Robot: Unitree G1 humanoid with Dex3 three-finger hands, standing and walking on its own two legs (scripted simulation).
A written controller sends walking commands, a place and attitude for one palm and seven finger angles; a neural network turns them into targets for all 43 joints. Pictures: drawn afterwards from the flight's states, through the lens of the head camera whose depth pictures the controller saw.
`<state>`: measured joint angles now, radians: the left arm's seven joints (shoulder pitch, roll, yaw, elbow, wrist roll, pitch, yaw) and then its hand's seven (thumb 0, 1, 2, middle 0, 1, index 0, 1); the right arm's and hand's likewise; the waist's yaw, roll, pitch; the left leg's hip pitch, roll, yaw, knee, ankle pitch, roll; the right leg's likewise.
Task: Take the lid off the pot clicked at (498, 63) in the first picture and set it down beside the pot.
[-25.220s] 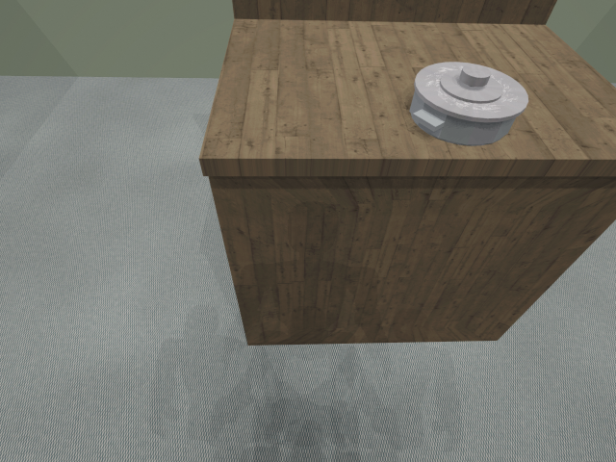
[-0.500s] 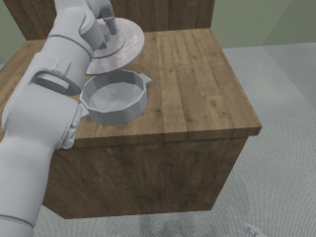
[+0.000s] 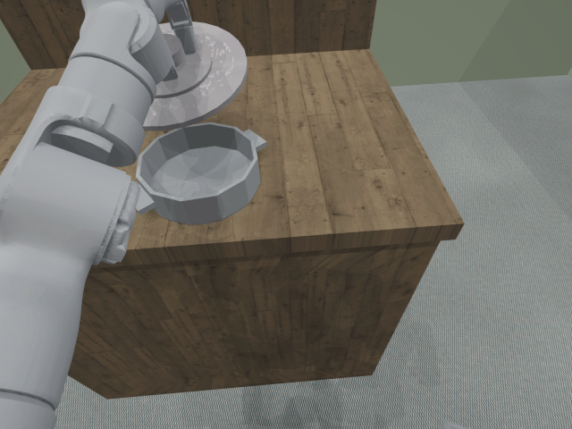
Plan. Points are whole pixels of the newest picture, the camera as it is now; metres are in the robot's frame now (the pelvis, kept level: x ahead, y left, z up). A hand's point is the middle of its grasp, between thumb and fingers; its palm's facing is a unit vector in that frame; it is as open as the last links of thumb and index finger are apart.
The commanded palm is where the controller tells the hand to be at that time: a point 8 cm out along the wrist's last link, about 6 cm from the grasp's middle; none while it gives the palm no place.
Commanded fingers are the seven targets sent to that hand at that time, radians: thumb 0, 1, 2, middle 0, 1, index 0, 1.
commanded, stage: move the lid sideways beside the pot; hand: left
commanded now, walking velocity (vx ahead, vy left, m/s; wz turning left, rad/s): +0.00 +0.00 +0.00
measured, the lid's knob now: (163, 52) +0.51 +0.13 +0.29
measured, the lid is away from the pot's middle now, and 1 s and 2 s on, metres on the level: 0.01 0.14 0.24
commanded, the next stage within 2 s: lower the lid onto the table in 1.96 s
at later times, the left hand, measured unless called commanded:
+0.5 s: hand (93, 55) +0.47 +0.20 +0.30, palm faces -0.17 -0.13 -0.98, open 7.8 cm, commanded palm +0.46 +0.20 +0.38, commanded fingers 0.00 0.57 1.04 -0.78 -1.09 -0.85 -1.09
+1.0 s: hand (37, 62) +0.45 +0.25 +0.31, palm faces -0.16 -0.11 -0.98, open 7.8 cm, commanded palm +0.45 +0.25 +0.38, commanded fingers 0.00 0.57 1.04 -0.78 -1.09 -0.85 -1.09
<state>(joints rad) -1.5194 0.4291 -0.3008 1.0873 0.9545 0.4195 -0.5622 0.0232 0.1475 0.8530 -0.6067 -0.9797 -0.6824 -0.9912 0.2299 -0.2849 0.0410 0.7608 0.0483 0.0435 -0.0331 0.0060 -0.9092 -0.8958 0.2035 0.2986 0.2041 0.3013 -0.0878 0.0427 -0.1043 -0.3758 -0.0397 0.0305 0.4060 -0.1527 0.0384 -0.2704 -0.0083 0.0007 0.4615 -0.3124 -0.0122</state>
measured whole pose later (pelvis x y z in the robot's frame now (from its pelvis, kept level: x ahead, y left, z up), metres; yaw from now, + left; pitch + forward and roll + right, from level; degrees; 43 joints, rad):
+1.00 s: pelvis -0.01 +0.01 +0.00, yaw +1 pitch +7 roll +0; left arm -1.45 0.68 -0.27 1.04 0.99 0.33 -0.61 0.02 0.15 0.85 -0.61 -0.98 -0.68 -1.00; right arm 0.22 -0.29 0.04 0.72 0.08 0.13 -0.03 0.00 -0.91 -0.90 0.20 0.30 0.20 0.30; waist -0.08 0.04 -0.08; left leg -0.41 -0.04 0.01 0.45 -0.16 0.04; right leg -0.27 -0.01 -0.02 0.47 -0.31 -0.01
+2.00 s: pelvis +0.00 +0.01 +0.00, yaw +1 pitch +9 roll -1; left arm -1.43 0.89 -0.16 1.08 1.04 0.23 -0.61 0.02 0.15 0.85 -0.61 -0.98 -0.68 -1.00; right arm 0.24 -0.30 0.04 0.71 0.09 0.14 -0.04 0.00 -0.91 -0.90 0.20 0.30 0.21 0.30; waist -0.09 0.05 -0.06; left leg -0.45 -0.04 0.00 0.47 -0.18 0.05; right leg -0.29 0.00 -0.03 0.43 -0.30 0.00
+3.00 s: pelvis +0.00 +0.01 +0.00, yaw +0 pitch +9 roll -1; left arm -1.34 0.87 -0.12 1.18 1.00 0.22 -0.57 0.02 0.15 0.85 -0.60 -0.98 -0.68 -1.00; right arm 0.25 -0.30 0.04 0.69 0.10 0.13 -0.05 0.00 -0.91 -0.90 0.21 0.30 0.21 0.30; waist -0.11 0.03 -0.06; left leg -0.47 -0.03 0.01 0.51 -0.20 0.05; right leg -0.31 0.01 -0.02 0.46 -0.31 0.00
